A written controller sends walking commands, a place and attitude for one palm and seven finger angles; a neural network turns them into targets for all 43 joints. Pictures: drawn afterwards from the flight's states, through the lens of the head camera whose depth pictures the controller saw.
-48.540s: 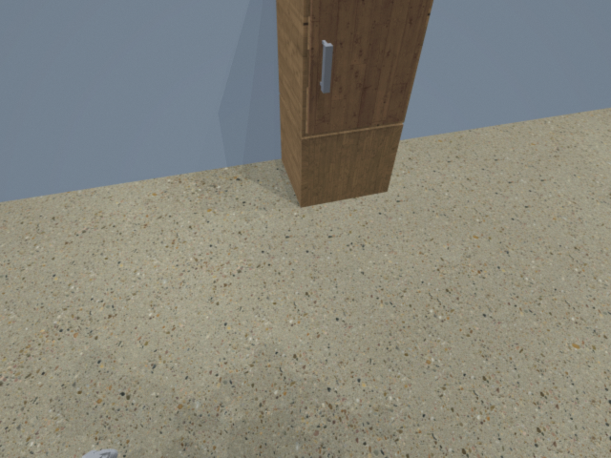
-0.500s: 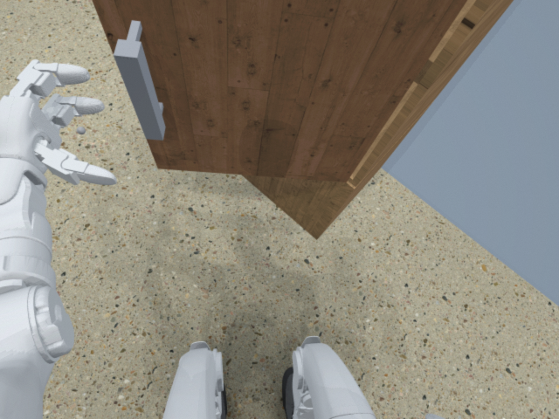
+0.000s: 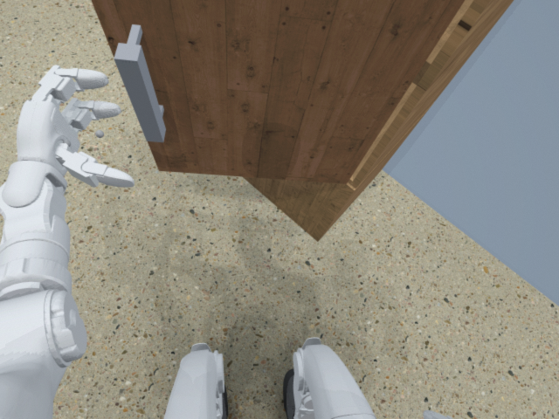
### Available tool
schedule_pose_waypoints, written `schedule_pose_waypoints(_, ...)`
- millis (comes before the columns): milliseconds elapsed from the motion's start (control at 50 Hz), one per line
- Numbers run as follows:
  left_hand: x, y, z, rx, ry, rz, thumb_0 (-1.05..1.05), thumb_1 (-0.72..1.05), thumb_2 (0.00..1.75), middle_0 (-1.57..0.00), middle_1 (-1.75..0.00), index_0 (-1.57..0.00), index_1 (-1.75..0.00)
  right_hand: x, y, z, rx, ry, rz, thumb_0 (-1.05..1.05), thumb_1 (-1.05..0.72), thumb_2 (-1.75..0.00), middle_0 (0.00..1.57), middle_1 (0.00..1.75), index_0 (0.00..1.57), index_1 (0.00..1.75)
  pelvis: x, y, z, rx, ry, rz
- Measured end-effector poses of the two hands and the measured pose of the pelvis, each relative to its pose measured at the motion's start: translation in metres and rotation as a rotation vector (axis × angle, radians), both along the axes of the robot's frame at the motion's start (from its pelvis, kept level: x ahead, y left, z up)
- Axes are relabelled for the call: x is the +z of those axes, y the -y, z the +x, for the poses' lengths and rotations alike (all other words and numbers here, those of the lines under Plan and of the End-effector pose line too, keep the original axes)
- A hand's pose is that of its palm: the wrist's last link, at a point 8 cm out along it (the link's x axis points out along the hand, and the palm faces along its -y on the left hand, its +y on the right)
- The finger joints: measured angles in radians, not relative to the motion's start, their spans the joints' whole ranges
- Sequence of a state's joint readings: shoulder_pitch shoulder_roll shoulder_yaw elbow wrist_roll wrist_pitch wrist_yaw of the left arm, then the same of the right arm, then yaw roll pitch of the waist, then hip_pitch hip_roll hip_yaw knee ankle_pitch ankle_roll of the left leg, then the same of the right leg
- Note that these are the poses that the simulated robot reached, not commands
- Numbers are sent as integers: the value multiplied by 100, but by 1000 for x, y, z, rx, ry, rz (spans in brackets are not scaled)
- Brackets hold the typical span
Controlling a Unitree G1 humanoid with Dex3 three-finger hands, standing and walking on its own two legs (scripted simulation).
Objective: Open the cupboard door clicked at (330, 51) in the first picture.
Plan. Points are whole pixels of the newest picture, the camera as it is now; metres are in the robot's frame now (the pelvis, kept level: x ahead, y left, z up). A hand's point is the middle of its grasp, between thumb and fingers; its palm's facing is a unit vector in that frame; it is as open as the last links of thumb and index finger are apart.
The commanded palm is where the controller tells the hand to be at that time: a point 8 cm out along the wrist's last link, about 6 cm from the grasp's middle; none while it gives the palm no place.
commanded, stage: slide the fingers in behind the handle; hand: left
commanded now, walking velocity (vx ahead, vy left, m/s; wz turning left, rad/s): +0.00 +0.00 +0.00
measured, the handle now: (146, 88) +0.56 +0.17 +0.05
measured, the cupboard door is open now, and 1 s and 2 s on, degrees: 41 42 42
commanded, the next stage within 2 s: move the hooked fingers beside the handle in 1.28 s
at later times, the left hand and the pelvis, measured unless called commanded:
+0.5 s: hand (128, 135) +0.48 +0.18 +0.04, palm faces -0.02 -1.00 -0.01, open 14.0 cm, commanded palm +0.47 +0.22 +0.05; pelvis +0.00 -0.01 +0.00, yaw +0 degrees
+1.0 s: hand (135, 144) +0.47 +0.17 +0.04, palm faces +0.04 -1.00 -0.02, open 14.6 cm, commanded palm +0.46 +0.19 +0.05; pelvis +0.01 -0.01 +0.01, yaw +2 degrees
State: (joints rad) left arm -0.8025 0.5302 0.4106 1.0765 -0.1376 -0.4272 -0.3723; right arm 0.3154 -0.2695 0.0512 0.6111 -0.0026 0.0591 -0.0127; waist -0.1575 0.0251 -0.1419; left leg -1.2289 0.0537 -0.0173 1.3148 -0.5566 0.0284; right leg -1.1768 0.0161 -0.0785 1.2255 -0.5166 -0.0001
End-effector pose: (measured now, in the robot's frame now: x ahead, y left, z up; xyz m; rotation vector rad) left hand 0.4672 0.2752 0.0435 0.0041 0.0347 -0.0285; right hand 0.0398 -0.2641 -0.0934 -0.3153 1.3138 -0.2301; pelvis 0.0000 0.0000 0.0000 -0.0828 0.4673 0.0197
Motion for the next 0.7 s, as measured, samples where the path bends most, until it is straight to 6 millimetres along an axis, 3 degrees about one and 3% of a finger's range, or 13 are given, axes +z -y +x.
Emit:
schedule_pose_waypoints(480, 1, 35, -2, -1, -1, 4, -1, -50, 30, -30, -120, -30, -120, -2, 2, 1, -10, 1, 34, 0, -90, -90, 20, 30, 20, 29, 4, 5, 4, 0, 14, 16)
schedule_pose_waypoints(700, 1, 40, -9, 34, 9, 11, -1, -50, 30, -27, -119, -26, -119, -3, 5, 5, -4, 10, 45, 0, -90, -90, 20, 30, 20, 29, 5, 8, 3, 2, 21, 22)
